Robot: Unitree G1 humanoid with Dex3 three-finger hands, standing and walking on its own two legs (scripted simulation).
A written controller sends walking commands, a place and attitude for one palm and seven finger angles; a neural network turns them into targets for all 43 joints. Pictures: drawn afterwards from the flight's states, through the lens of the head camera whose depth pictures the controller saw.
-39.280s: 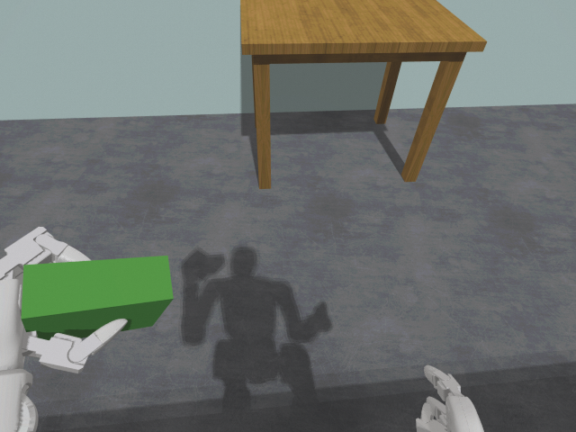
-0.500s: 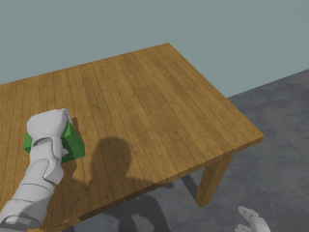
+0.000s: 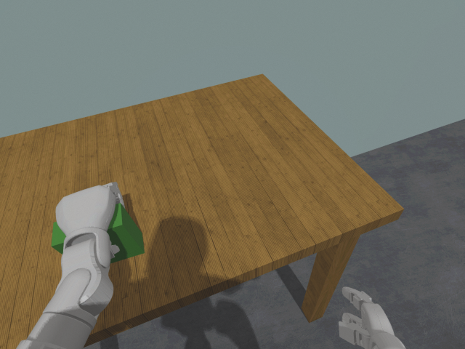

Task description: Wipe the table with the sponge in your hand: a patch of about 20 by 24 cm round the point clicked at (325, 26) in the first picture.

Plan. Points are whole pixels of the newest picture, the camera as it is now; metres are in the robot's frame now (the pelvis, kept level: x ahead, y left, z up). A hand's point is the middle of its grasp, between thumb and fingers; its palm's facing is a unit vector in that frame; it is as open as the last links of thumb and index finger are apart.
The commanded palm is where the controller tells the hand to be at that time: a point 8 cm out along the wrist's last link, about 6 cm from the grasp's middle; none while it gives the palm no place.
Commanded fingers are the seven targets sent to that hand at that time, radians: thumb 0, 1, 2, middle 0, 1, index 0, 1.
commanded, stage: wipe back along the middle lane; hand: left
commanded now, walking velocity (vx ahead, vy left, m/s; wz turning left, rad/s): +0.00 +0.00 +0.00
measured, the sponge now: (107, 243) +0.29 +0.29 +0.02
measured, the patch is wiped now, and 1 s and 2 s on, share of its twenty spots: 0.70 0.80 0.80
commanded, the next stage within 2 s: slide across to the third lane in 0.54 s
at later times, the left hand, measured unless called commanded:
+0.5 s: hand (107, 249) +0.25 +0.24 +0.07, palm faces +0.07 -0.08 -0.99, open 9.2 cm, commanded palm +0.20 +0.23 +0.10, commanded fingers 0.00 0.10 1.30 -1.20 -1.60 -1.20 -1.60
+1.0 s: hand (117, 255) +0.24 +0.22 +0.07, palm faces +0.04 -0.08 -1.00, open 9.2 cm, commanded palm +0.21 +0.19 +0.12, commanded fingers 0.00 0.10 1.30 -1.20 -1.60 -1.20 -1.60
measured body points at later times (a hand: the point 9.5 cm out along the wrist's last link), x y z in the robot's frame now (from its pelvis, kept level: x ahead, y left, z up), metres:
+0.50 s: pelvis -0.01 -0.02 +0.00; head -0.02 -0.06 +0.45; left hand +0.24 +0.24 +0.13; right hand +0.23 -0.23 -0.08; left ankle -0.01 +0.10 -0.74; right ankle -0.04 -0.12 -0.74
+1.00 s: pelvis -0.02 -0.02 +0.00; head -0.04 -0.07 +0.45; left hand +0.23 +0.22 +0.13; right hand +0.22 -0.23 -0.08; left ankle -0.01 +0.10 -0.74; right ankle -0.04 -0.12 -0.74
